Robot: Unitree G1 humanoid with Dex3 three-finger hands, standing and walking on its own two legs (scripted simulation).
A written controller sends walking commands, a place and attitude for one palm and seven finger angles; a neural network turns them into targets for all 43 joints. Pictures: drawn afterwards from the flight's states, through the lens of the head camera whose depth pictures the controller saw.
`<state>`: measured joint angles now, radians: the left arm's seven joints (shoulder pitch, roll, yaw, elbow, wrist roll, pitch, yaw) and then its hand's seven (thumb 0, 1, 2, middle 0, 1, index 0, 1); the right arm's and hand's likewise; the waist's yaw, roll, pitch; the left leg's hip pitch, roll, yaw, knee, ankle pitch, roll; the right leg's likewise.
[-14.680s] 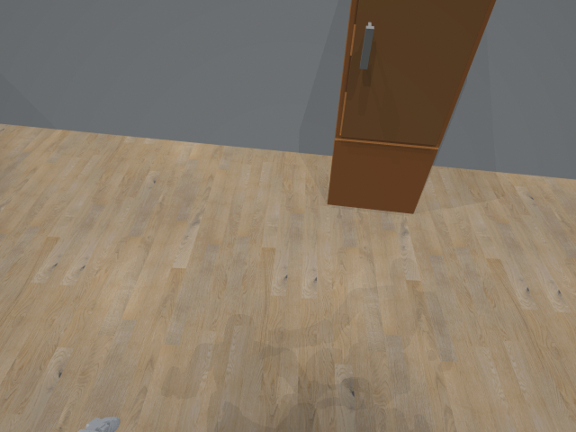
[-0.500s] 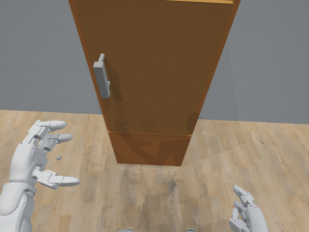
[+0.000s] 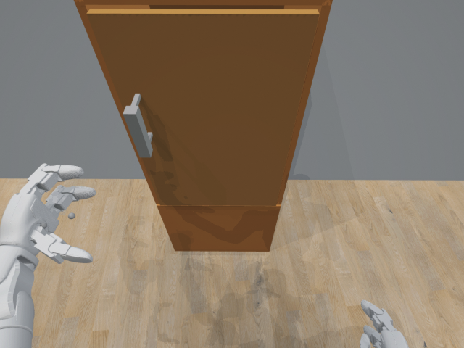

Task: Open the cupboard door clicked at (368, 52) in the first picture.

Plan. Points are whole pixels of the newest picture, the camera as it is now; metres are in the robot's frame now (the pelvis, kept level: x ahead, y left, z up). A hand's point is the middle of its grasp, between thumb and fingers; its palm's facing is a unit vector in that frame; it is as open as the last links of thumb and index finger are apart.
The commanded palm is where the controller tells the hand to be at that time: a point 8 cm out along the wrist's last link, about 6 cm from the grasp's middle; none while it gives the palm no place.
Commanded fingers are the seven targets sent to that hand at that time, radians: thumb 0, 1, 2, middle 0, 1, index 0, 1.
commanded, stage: raise the hand with hooked fingers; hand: left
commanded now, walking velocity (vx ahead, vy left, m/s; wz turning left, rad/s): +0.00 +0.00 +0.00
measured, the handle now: (141, 126) +0.54 +0.23 +0.06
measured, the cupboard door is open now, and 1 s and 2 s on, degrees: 0 0 0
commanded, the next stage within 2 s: move the hooked fingers beside the handle in 0.36 s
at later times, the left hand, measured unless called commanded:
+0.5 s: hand (67, 224) +0.28 +0.28 +0.08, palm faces +0.09 -1.00 -0.02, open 14.0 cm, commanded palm +0.26 +0.32 +0.08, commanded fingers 0.00 -0.50 0.30 -0.30 -1.20 -0.30 -1.20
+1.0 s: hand (84, 189) +0.35 +0.28 +0.08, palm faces +0.08 -1.00 -0.02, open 14.0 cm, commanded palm +0.32 +0.33 +0.08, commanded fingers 0.00 -0.50 0.30 -0.30 -1.20 -0.30 -1.20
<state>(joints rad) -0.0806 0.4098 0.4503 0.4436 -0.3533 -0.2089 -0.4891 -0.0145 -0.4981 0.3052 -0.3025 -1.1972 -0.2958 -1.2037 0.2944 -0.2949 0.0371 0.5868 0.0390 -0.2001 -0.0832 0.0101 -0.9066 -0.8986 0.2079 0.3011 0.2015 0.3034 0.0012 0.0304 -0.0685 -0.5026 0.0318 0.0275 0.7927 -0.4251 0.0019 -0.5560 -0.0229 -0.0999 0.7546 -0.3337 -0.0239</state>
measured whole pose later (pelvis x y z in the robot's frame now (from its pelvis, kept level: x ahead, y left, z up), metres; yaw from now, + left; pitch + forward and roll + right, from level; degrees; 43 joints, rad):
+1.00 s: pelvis +0.00 +0.01 +0.00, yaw -1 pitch +10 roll -1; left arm -0.31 0.45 0.47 0.67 -0.27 -0.27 -0.44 -0.02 -0.50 0.30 -0.30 -1.20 -0.30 -1.20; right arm 0.33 -0.28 0.05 0.59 0.03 -0.16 -0.08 0.01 -0.91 -0.90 0.21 0.30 0.20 0.30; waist -0.03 0.01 -0.06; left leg -0.56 0.03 0.04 0.81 -0.42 0.01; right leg -0.62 -0.02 -0.08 0.77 -0.32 -0.01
